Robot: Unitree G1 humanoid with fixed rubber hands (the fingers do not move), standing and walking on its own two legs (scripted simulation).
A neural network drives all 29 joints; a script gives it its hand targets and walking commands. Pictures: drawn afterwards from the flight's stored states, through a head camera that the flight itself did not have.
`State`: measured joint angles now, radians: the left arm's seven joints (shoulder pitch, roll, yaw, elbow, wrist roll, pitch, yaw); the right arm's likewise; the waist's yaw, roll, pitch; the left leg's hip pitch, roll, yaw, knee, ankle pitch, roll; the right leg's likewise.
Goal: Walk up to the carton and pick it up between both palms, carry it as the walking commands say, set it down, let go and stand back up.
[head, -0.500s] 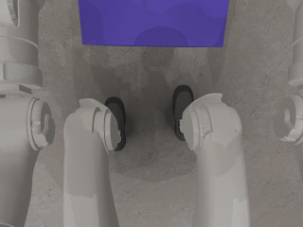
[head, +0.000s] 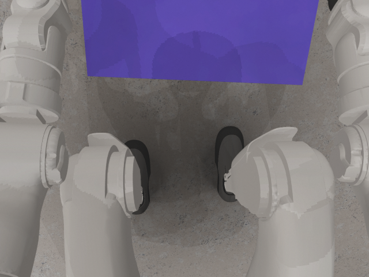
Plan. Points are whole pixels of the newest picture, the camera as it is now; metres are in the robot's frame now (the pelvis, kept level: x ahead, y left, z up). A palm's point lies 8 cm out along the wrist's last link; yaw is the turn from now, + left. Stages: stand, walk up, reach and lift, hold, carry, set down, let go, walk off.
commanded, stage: reach and lift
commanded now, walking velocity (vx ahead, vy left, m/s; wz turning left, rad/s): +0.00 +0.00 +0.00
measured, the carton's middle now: out of the picture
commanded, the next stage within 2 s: none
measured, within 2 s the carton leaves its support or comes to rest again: leaves its support in 1.58 s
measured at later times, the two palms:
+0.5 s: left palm out of the picture +0.56 +0.15 -0.17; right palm out of the picture +0.51 -0.26 -0.18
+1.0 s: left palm out of the picture +0.55 +0.13 -0.17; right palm out of the picture +0.52 -0.23 -0.17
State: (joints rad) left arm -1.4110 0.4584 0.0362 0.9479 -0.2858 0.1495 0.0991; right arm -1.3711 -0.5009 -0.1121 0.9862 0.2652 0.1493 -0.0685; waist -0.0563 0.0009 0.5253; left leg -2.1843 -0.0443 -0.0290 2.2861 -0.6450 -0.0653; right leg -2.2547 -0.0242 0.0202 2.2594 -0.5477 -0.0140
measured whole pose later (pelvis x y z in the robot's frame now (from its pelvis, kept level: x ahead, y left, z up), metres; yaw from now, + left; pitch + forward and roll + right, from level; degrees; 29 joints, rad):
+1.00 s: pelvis -0.01 +0.01 +0.01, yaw +0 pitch +31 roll +1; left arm -1.49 0.39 -0.06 1.05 -0.34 0.09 0.16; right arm -1.49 -0.43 -0.03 1.12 0.34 0.05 -0.11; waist -0.06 0.02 0.52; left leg -2.19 -0.05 -0.02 2.25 -0.61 -0.04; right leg -2.24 -0.02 0.03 2.22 -0.52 0.01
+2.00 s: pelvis -0.03 +0.01 +0.02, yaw -1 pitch +27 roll +2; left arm -1.47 0.33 0.18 0.87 -0.20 0.29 0.13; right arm -1.50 -0.43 -0.12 0.92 0.22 0.30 -0.11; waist -0.07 0.04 0.53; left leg -2.10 -0.04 -0.01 2.18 -0.56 -0.04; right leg -2.16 0.00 0.05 2.15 -0.46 0.01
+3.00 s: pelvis -0.05 +0.01 +0.11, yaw -1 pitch +25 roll +1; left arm -1.38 0.23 0.39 0.55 -0.03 0.49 0.04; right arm -1.37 -0.31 -0.34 0.58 0.04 0.49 -0.03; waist -0.05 0.05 0.53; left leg -1.87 -0.04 -0.02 1.90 -0.47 -0.03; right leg -1.91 0.00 0.04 1.86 -0.39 0.02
